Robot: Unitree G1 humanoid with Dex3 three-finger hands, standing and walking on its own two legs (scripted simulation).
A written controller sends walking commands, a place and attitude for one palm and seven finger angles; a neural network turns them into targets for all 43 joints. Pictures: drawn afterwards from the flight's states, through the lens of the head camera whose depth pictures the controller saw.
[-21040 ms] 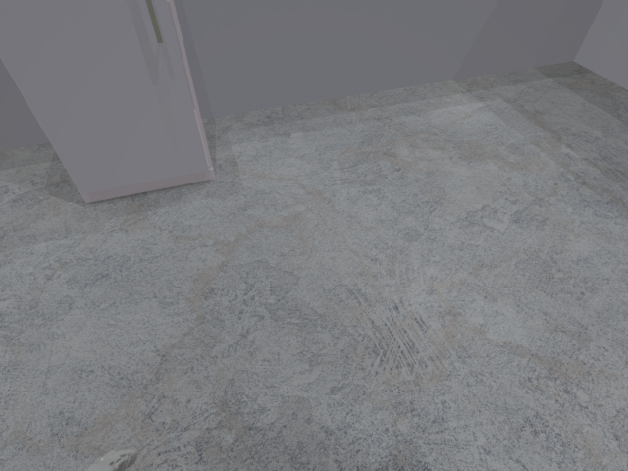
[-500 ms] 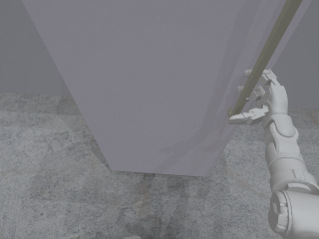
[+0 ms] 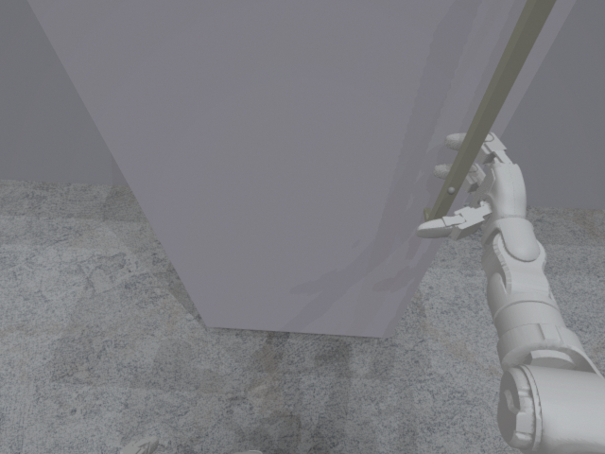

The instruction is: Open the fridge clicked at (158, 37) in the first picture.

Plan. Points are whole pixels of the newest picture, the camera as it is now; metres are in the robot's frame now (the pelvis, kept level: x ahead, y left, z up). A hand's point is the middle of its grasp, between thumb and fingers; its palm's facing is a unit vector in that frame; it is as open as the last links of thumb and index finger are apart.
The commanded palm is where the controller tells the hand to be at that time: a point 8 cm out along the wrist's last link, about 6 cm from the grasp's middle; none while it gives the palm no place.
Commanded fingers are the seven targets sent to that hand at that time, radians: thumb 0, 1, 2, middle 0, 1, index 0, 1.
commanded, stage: slide the fingers in behind the handle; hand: right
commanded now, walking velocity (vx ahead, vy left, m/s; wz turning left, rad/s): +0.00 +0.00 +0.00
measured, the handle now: (484, 102) +0.50 -0.15 +0.21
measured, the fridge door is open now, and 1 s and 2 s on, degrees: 0 0 0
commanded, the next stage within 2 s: grip the handle and tug to test in 0.12 s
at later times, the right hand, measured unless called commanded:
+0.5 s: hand (448, 188) +0.45 -0.13 +0.11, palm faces -0.05 +1.00 +0.00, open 12.0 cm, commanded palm +0.42 -0.19 +0.12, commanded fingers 0.00 -0.20 -0.60 0.38 1.30 0.38 1.30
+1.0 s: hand (442, 185) +0.45 -0.13 +0.11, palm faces -0.07 +1.00 +0.00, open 5.1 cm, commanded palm +0.43 -0.18 +0.12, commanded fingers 0.00 -0.90 -0.90 0.45 1.40 0.45 1.40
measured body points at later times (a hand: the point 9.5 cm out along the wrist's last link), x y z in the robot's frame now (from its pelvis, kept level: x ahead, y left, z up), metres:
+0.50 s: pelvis +0.00 +0.00 +0.00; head +0.05 +0.00 +0.45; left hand +0.06 +0.26 -0.11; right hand +0.45 -0.19 +0.12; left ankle -0.01 +0.11 -0.71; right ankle +0.02 -0.11 -0.71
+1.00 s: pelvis +0.00 +0.00 +0.00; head +0.05 +0.00 +0.45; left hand +0.07 +0.26 -0.11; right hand +0.45 -0.18 +0.12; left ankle -0.01 +0.11 -0.71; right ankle +0.02 -0.11 -0.71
